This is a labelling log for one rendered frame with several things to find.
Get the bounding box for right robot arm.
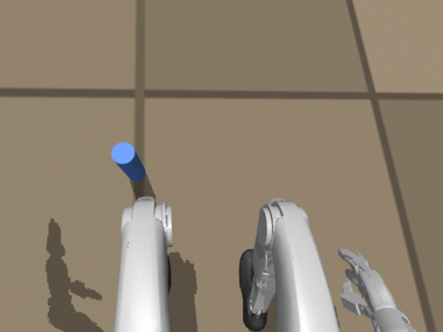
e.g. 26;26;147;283
372;308;417;332

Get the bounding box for can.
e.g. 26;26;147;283
111;142;145;181

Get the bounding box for right robot hand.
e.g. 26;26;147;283
338;248;398;319

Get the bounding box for right robot foot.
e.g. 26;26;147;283
239;249;267;331

